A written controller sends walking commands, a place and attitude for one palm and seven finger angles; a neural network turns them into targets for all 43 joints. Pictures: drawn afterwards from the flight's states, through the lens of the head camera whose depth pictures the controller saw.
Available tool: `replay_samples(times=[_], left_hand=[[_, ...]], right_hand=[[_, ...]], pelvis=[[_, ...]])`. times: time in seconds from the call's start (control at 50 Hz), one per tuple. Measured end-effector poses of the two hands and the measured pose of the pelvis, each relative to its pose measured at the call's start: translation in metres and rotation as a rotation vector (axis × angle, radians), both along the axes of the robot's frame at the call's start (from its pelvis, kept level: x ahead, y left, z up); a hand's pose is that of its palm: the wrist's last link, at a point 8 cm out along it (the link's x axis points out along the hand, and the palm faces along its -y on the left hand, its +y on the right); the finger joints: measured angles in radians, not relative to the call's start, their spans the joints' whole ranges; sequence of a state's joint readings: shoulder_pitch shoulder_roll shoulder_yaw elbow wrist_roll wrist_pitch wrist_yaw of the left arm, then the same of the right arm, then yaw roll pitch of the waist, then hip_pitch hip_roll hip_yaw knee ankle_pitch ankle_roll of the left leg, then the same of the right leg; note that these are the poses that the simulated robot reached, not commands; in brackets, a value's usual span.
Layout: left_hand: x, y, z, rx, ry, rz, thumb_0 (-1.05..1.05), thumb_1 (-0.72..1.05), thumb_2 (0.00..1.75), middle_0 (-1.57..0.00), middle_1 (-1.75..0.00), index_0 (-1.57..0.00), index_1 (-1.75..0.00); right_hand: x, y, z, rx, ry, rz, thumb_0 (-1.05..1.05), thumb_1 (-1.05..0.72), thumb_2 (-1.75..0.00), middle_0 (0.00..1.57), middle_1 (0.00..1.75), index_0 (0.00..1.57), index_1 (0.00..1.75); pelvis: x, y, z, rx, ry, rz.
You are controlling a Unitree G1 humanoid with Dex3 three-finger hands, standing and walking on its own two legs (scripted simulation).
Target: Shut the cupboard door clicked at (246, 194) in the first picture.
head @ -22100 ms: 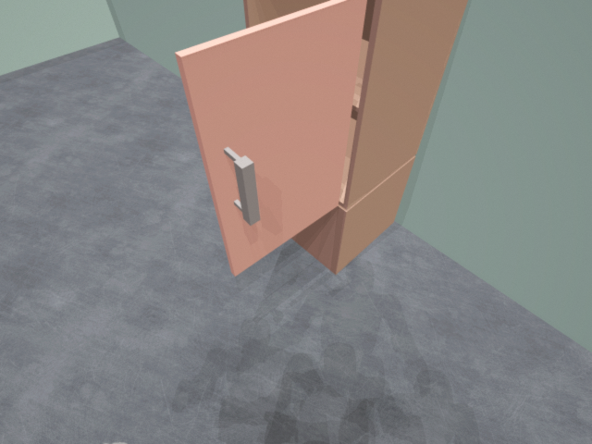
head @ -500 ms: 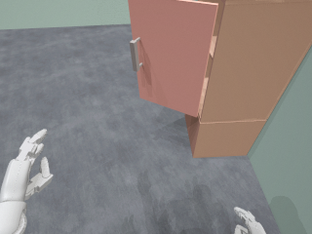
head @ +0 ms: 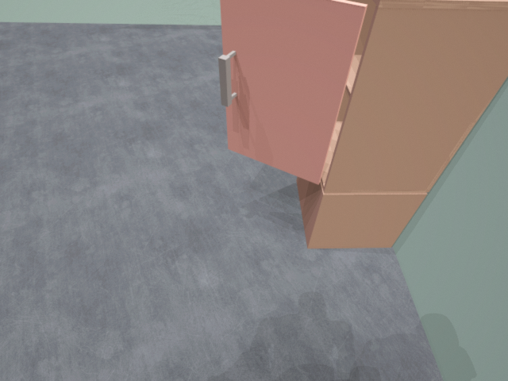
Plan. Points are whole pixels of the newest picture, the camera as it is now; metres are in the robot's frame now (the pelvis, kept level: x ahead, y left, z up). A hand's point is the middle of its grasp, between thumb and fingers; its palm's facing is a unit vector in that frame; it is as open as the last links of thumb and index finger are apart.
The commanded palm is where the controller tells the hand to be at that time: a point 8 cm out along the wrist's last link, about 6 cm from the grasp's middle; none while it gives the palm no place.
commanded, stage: let the arm hang, fingers relaxed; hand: left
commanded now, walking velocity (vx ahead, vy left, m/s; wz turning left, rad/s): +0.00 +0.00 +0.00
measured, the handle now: (229, 78) +0.96 +0.14 -0.02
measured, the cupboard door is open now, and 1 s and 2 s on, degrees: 59 59 59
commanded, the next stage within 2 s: look to check the result in 0.52 s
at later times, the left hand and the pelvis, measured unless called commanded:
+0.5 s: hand out of the picture +0.00 +0.18 -0.18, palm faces +0.01 -0.98 -0.18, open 7.3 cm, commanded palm none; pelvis +0.00 +0.01 +0.00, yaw -1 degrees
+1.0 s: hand out of the picture +0.03 +0.22 -0.17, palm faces -0.01 -0.96 -0.27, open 7.4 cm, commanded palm none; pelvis +0.00 +0.01 +0.00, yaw -1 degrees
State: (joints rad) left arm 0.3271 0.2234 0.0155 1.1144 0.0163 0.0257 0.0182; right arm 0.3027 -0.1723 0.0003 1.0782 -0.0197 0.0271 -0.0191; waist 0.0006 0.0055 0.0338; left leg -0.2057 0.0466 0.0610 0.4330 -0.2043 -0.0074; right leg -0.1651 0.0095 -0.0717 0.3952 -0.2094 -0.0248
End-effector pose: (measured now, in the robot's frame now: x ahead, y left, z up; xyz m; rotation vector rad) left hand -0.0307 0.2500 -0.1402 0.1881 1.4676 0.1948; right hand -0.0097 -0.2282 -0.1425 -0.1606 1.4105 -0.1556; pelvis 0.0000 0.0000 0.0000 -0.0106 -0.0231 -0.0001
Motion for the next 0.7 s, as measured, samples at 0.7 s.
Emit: replay_samples(times=[0.7], left_hand=[[0.023, -0.006, -0.003, -0.03, -0.055, -0.025, 0.01, 0.91, 0.89, -0.2, -0.3, -0.2, -0.3]], right_hand=[[-0.009, 0.012, -0.002, 0.001, -0.009, -0.048, 0.0, -0.91, -0.9, 0.2, 0.3, 0.2, 0.3]], pelvis=[[0.0, 0.011, 0.001, 0.009, -0.01, -0.02]])
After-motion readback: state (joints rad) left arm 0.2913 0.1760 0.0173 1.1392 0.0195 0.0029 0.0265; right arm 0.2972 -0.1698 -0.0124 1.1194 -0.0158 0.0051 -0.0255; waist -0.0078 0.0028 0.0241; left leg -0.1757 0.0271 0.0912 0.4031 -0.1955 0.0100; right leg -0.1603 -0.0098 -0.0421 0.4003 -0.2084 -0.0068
